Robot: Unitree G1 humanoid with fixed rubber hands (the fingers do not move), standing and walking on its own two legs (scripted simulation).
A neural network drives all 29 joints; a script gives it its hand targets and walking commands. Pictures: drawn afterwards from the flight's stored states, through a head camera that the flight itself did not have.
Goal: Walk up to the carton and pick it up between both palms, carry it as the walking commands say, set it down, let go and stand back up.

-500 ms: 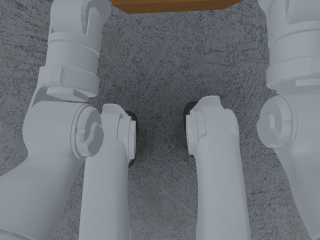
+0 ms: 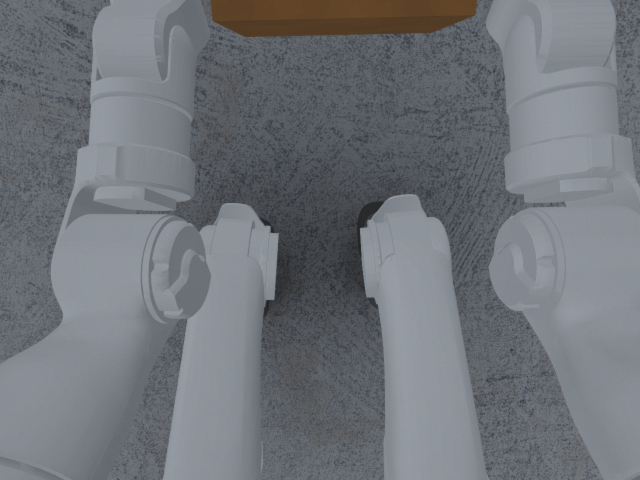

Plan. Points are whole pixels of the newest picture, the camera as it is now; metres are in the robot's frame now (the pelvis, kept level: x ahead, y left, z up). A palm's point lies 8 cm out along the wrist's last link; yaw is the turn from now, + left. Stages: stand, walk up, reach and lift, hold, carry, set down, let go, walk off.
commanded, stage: reach and lift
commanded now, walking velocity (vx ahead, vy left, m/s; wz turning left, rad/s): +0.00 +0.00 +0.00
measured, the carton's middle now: out of the picture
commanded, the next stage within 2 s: none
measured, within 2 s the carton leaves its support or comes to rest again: neither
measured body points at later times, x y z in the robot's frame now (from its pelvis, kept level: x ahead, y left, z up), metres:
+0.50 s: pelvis +0.00 +0.01 +0.05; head +0.33 -0.01 +0.33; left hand +0.55 +0.12 -0.06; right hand +0.54 -0.19 -0.06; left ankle +0.14 +0.13 -0.44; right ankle +0.15 -0.11 -0.44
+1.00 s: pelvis +0.00 +0.00 +0.09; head +0.31 -0.02 +0.41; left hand +0.53 +0.13 +0.00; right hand +0.52 -0.18 +0.00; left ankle +0.14 +0.13 -0.44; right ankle +0.15 -0.11 -0.44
